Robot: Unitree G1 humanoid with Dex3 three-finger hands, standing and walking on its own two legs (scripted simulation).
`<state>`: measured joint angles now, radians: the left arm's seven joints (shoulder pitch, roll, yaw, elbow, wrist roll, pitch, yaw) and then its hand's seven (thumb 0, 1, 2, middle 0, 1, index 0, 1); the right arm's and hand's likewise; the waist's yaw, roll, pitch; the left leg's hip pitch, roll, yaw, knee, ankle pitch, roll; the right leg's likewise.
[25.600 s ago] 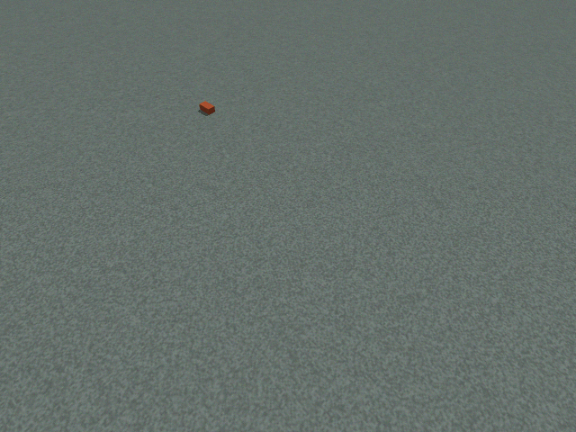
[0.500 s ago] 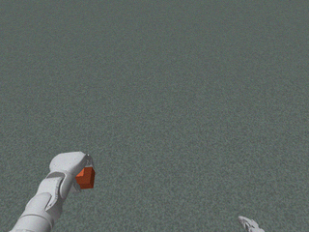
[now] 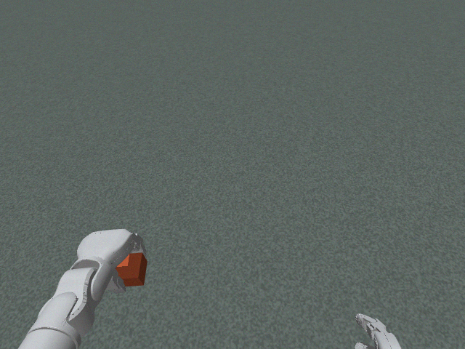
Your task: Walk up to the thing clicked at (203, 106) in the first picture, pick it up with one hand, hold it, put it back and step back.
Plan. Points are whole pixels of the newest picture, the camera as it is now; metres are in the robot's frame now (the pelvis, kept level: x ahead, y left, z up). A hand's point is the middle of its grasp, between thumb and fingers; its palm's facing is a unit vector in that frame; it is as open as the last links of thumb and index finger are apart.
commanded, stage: hold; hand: left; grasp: from above
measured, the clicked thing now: (120, 270) +0.31 +0.23 -0.06
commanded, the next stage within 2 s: crouch in 0.82 s
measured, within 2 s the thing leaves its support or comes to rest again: neither
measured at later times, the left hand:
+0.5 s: hand (114, 265) +0.30 +0.22 -0.02, palm faces -0.43 -0.05 -0.90, open 7.8 cm
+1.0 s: hand (114, 259) +0.31 +0.23 -0.02, palm faces -0.43 -0.05 -0.90, open 7.7 cm
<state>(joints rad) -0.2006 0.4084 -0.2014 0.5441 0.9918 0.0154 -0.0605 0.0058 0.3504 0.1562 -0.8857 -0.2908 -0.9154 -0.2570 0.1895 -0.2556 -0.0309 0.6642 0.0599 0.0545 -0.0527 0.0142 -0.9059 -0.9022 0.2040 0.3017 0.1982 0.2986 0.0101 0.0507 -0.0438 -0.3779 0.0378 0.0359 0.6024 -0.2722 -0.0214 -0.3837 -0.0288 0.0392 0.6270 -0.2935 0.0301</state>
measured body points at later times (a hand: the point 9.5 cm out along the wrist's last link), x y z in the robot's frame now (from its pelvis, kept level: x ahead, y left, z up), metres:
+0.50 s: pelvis +0.01 +0.00 +0.01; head +0.02 -0.03 +0.46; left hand +0.31 +0.22 +0.03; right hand +0.17 -0.25 -0.11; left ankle +0.02 +0.14 -0.73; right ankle +0.02 -0.14 -0.73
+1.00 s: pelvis +0.02 +0.00 +0.01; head +0.02 -0.02 +0.46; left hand +0.33 +0.23 +0.04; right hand +0.17 -0.25 -0.10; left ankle +0.02 +0.14 -0.73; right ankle +0.02 -0.14 -0.73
